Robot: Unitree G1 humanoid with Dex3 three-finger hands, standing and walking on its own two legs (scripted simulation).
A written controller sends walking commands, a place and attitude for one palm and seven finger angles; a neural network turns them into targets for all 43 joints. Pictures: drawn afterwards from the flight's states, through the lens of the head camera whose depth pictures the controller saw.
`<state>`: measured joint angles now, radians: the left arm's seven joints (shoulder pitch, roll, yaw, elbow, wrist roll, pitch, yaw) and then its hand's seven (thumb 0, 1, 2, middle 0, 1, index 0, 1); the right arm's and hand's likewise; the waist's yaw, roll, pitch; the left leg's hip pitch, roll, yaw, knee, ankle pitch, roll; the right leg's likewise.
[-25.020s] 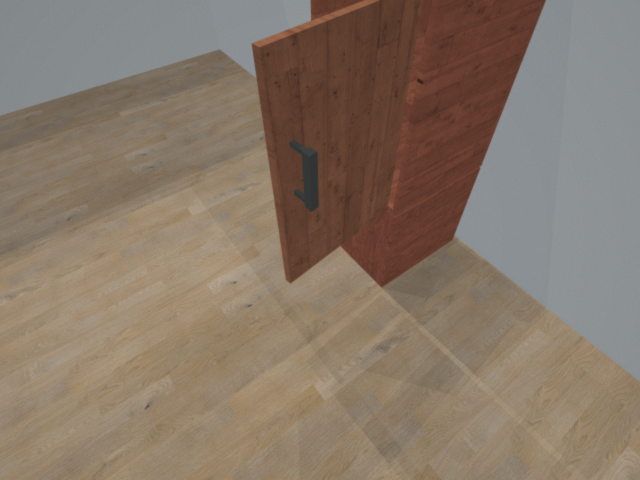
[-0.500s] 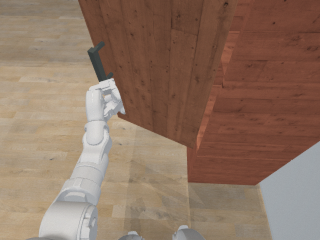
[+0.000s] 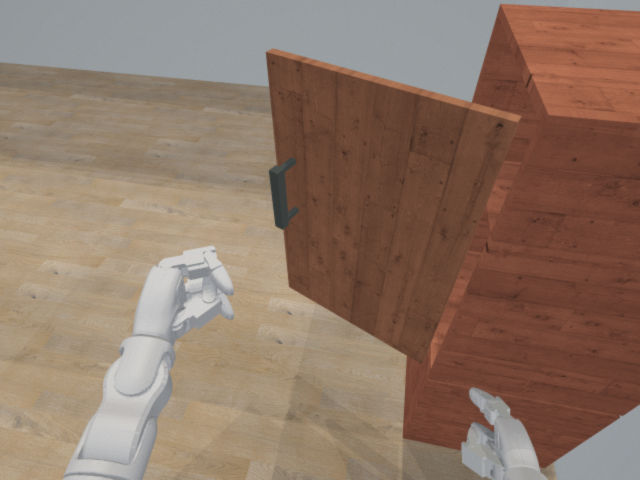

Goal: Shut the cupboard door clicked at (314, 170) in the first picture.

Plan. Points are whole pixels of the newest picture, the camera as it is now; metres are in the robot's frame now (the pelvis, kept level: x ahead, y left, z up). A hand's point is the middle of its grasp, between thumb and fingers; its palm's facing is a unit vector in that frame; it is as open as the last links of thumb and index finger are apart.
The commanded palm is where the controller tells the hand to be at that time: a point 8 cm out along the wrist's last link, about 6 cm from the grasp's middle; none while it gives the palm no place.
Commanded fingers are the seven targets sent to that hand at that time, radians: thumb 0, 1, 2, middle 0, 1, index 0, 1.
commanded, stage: draw the hand back to the body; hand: left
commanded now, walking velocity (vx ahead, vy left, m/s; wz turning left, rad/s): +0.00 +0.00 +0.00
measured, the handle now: (286, 193) +0.61 +0.11 +0.01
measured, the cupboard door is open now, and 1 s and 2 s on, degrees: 67 67 67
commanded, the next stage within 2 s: step back with the hand held close in 0.90 s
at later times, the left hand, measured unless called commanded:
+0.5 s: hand (33, 342) +0.20 +0.28 +0.16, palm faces +0.39 -0.82 -0.41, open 5.9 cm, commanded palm +0.14 +0.32 +0.19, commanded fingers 0.00 0.90 0.90 -0.20 -0.30 -0.20 -0.30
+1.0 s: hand (34, 348) +0.19 +0.27 +0.17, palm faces +0.44 -0.80 -0.40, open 7.4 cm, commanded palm +0.14 +0.30 +0.19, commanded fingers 0.00 0.90 0.90 -0.20 -0.30 -0.20 -0.30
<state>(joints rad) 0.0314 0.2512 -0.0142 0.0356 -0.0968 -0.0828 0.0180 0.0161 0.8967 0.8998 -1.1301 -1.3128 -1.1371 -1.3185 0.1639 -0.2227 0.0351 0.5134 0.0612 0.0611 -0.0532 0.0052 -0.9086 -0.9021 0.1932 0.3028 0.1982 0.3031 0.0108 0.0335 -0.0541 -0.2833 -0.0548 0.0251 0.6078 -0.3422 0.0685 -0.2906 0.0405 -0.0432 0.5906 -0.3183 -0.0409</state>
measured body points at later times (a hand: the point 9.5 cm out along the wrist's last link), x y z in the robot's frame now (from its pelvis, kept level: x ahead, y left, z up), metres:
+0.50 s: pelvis +0.01 +0.02 +0.01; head -0.02 +0.00 +0.46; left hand +0.17 +0.32 +0.19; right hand +0.19 -0.19 -0.08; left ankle -0.01 +0.07 -0.73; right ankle +0.00 -0.09 -0.73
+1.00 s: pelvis +0.00 +0.00 +0.01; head -0.02 -0.02 +0.46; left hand +0.16 +0.31 +0.20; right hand +0.19 -0.22 -0.07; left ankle -0.01 +0.07 -0.73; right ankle +0.00 -0.09 -0.73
